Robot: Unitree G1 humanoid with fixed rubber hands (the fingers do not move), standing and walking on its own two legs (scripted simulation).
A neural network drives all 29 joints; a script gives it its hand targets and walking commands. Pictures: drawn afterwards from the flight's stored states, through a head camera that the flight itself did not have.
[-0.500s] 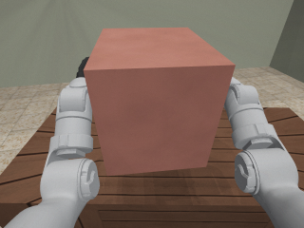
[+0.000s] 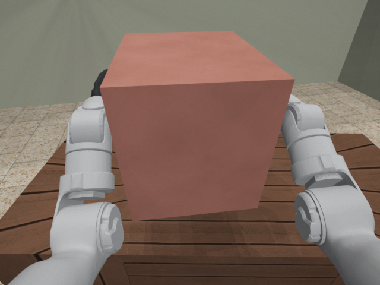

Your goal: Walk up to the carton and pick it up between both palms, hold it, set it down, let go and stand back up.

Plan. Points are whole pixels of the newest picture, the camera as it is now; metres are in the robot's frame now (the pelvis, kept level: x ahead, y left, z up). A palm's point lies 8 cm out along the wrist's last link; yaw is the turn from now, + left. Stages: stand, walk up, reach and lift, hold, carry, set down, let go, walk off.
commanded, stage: hold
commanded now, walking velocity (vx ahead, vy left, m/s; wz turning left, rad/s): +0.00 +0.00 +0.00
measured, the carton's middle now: (187, 116) +0.38 +0.02 +0.24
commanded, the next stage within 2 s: none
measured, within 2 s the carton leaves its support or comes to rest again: neither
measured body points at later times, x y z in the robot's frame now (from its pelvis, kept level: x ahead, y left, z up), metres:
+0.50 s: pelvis +0.00 +0.00 +0.00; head -0.07 +0.02 +0.44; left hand +0.39 +0.19 +0.27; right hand +0.40 -0.15 +0.27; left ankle +0.03 +0.12 -0.75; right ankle +0.03 -0.12 -0.75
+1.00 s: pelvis +0.00 +0.00 +0.00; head -0.06 +0.02 +0.45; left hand +0.40 +0.19 +0.25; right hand +0.41 -0.15 +0.25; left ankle +0.03 +0.12 -0.75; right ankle +0.03 -0.12 -0.75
